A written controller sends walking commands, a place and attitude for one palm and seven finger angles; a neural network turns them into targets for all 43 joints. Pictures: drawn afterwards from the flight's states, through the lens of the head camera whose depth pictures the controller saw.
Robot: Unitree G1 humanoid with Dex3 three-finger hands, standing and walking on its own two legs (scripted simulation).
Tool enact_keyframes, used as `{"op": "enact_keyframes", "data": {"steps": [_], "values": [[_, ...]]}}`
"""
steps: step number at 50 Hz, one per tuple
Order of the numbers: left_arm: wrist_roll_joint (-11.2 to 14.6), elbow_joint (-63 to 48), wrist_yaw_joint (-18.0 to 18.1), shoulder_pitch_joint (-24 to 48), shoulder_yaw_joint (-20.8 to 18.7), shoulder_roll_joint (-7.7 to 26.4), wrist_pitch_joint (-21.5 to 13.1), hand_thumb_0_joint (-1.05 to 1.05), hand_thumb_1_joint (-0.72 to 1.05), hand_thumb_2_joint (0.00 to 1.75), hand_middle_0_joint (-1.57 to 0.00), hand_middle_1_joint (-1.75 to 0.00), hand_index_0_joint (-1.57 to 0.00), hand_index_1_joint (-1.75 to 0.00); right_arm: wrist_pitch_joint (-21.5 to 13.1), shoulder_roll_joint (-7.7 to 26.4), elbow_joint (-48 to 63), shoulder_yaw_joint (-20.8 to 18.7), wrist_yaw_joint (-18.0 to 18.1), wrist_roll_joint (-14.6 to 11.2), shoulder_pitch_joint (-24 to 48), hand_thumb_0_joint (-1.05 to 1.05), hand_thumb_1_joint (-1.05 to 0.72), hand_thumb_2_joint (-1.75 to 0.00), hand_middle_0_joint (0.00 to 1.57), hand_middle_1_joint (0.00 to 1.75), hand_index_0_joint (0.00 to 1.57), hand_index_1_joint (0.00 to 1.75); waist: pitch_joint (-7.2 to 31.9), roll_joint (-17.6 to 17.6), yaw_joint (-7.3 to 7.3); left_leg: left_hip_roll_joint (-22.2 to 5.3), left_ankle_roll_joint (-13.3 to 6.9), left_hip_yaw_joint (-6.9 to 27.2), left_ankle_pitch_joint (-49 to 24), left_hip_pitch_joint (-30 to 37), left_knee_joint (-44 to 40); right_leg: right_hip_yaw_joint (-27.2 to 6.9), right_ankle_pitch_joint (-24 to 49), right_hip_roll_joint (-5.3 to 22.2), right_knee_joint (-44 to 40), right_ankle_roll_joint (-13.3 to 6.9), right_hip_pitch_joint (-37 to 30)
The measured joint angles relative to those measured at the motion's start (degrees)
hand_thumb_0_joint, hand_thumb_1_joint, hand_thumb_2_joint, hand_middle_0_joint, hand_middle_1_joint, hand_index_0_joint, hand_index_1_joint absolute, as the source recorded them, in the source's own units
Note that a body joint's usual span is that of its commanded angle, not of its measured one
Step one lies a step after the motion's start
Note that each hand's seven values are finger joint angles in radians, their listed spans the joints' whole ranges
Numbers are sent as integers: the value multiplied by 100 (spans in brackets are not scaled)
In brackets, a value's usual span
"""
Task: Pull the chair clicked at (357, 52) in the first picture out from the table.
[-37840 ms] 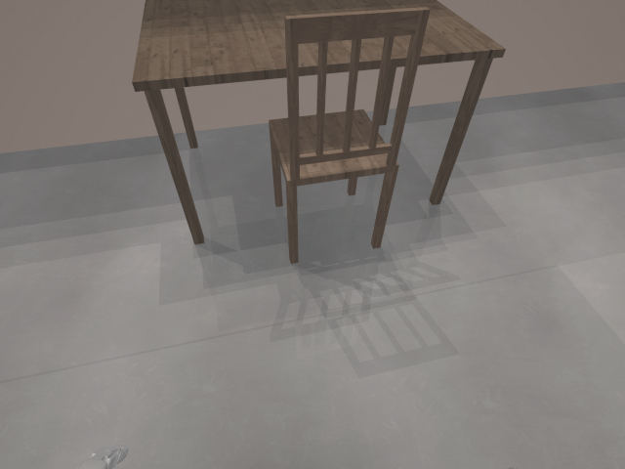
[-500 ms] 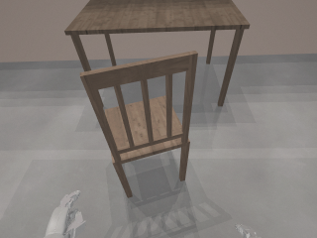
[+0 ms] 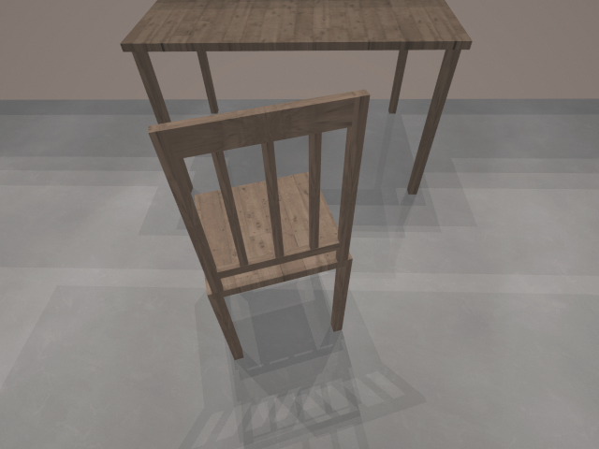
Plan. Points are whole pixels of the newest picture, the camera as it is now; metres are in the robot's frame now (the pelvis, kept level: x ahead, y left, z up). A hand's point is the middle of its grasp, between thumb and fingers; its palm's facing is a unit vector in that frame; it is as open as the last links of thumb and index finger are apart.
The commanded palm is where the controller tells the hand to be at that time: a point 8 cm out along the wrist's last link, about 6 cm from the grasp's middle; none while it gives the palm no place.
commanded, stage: let the arm hang, fingers relaxed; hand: left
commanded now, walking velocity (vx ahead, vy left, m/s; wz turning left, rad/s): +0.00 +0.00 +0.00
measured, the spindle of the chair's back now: (274, 206) +0.59 +0.09 -0.08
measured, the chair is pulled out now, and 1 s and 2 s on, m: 0.58 0.58 0.58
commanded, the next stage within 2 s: look to check the result in 0.44 s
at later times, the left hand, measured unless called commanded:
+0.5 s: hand out of the picture -0.01 +0.15 -0.17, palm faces +0.03 -0.99 -0.16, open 7.3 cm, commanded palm none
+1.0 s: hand out of the picture +0.01 +0.15 -0.17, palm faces +0.02 -0.98 -0.18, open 7.3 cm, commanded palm none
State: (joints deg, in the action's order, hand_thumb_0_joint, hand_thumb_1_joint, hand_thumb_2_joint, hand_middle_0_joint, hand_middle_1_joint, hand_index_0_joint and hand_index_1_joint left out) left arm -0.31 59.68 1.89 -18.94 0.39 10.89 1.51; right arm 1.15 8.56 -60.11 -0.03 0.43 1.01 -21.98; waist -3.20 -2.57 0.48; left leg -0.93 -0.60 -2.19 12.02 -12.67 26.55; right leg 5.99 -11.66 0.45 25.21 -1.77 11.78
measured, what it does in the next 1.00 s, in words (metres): stands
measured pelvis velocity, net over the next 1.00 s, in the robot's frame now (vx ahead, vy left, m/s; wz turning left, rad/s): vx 0.02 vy -0.01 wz -0.01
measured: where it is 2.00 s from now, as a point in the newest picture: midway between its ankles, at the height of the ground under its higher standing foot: outside the picture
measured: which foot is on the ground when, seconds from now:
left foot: down 0.00-1.00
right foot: down 0.00-1.00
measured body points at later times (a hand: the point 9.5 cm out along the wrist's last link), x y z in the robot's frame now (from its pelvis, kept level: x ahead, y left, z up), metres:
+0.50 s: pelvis +0.01 +0.00 +0.00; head +0.02 -0.01 +0.45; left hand -0.01 +0.20 -0.16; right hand -0.02 -0.20 -0.16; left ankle +0.03 +0.11 -0.74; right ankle +0.03 -0.10 -0.74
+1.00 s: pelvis +0.02 -0.01 +0.00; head +0.03 -0.01 +0.45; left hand +0.01 +0.20 -0.16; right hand -0.02 -0.21 -0.16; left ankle +0.03 +0.11 -0.74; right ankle +0.03 -0.10 -0.74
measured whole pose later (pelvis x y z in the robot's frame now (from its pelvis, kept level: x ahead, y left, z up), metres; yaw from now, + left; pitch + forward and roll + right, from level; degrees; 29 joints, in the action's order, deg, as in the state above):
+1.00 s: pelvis +0.02 -0.01 +0.00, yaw +0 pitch -2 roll +0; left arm -0.3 62.4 2.4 -17.7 0.9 6.6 0.0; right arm -0.5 6.1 -63.6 0.1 1.7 0.5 -19.4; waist -3.3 -1.0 0.2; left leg -1.1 0.0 -2.5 12.5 -10.7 24.9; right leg 5.6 -12.7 0.1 24.8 -2.2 10.6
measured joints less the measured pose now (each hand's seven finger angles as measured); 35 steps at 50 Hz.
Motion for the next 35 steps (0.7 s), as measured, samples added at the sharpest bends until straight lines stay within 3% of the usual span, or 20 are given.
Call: {"op": "enact_keyframes", "data": {"steps": [14,35], "values": [[-9,254,24,44,118,-507,-81,1,92,90,-20,-30,-20,-30,-113,-243,-218,30,74,-29,52,0,-91,-90,20,30,20,30,48,159,-38,12,-2,-41,-6,44,-67,-43,-20,11,12,4,7],[-1,255,43,77,44,-460,-129,0,91,90,-20,-30,-20,-30,-156,-277,-252,0,109,-35,215,0,-91,-90,20,30,20,30,-4,140,-35,6,18,-38,15,84,-135,-43,-56,0,-29,-6,-19]]}}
